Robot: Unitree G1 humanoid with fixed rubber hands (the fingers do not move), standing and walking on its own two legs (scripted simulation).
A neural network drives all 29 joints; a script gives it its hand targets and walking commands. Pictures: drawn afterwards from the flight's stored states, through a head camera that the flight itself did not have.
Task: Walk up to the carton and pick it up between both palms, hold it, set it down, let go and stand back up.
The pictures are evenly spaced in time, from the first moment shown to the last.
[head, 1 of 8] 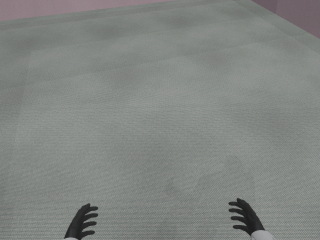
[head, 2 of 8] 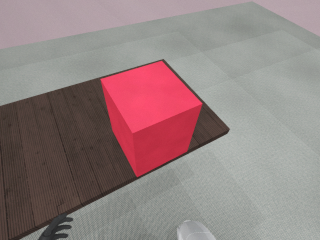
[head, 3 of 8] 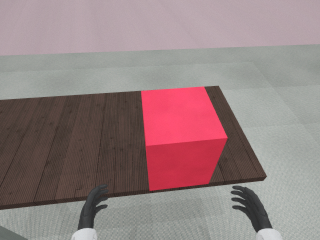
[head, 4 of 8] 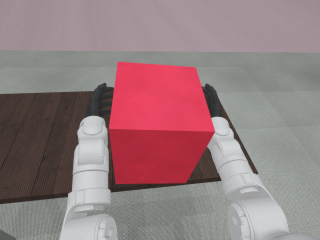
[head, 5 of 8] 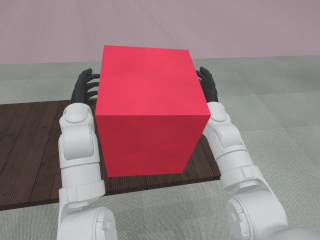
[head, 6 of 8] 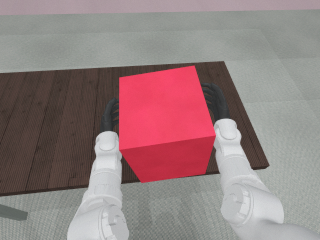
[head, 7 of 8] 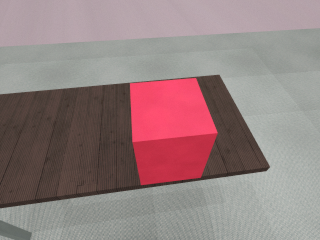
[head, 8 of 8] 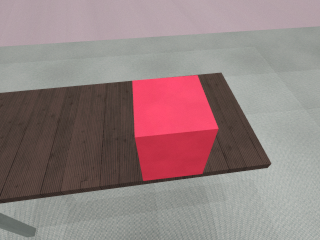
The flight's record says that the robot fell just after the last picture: no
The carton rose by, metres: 0.18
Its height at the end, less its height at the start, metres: +0.00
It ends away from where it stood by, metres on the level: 0.03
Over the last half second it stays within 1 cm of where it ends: yes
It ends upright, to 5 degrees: yes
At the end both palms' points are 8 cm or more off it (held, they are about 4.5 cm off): yes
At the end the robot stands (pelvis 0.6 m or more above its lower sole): yes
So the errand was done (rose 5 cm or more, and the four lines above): yes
